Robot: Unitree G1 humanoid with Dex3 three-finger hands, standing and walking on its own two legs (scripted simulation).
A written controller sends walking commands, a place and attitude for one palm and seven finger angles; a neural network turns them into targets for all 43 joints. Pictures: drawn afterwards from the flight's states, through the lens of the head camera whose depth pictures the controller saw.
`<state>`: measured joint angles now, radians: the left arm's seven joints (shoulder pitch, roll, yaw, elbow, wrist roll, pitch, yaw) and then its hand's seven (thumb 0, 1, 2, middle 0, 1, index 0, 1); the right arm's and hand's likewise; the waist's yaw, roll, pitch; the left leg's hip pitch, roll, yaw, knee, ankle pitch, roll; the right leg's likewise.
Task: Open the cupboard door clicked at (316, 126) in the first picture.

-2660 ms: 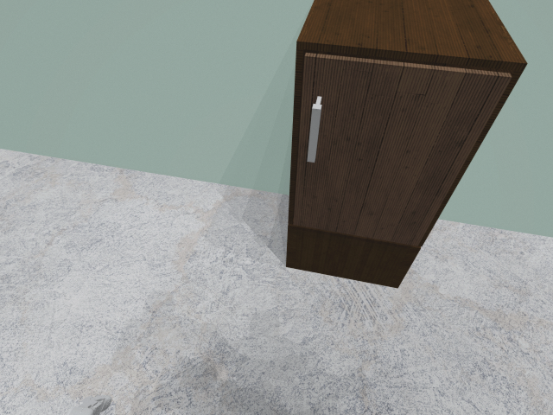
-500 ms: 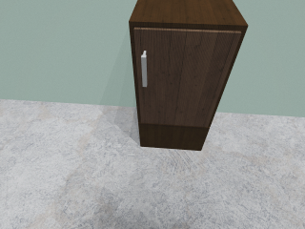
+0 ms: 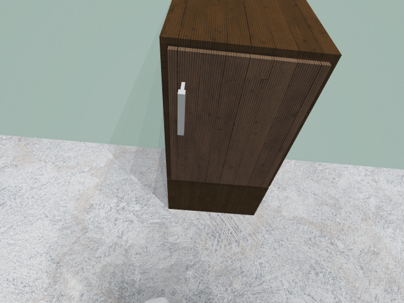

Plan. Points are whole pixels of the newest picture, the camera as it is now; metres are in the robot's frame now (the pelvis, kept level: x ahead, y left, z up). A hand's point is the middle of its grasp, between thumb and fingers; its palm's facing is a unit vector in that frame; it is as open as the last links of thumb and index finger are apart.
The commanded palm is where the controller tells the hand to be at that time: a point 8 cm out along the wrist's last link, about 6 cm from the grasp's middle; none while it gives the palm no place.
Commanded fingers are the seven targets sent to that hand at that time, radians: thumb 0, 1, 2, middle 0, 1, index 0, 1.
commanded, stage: come to a stop and stand still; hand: left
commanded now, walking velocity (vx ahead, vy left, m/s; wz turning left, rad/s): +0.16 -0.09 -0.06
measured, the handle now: (181, 109) +0.62 +0.12 -0.01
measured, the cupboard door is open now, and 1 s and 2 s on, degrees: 0 0 0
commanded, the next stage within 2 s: look again from close up in 1.54 s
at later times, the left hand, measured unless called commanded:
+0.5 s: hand (139, 282) +0.18 +0.15 -0.16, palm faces -0.06 -0.97 -0.25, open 7.3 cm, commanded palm none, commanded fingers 0.00 0.90 0.90 -0.20 -0.30 -0.20 -0.30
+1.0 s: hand out of the picture +0.05 +0.19 -0.16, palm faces +0.07 -0.98 -0.20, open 7.4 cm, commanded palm none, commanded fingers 0.00 0.90 0.90 -0.20 -0.30 -0.20 -0.30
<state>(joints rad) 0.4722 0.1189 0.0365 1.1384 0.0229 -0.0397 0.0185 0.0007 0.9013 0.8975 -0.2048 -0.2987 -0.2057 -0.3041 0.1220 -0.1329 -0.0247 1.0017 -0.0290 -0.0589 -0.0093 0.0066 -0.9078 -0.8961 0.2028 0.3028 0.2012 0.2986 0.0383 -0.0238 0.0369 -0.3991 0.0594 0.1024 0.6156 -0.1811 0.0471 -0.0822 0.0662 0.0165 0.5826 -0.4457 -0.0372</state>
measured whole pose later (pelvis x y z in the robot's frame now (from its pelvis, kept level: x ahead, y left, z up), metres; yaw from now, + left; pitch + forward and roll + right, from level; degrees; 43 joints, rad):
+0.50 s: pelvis +0.08 -0.03 +0.00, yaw -3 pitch +0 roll +0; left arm 0.14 0.17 0.05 0.97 0.03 0.01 0.03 0.00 0.91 0.90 -0.20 -0.30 -0.20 -0.30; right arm 0.30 -0.16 -0.06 1.07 -0.02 0.02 -0.04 0.00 -0.91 -0.90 0.21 0.30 0.20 0.30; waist -0.04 0.02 0.09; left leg -0.28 0.06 0.10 0.69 -0.43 -0.01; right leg -0.32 -0.03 -0.07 0.58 -0.24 -0.01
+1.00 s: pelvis +0.04 +0.01 +0.02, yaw -1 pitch -1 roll +0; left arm 0.27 0.20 0.06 1.05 0.03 0.05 0.03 0.00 0.91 0.90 -0.20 -0.30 -0.20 -0.30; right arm 0.24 -0.15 -0.02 1.04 -0.03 0.01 -0.04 0.01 -0.93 -0.90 0.20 0.30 0.20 0.30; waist 0.03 -0.04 0.01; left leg -0.18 -0.01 0.05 0.44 -0.25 0.03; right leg -0.34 -0.04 -0.02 0.73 -0.37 0.02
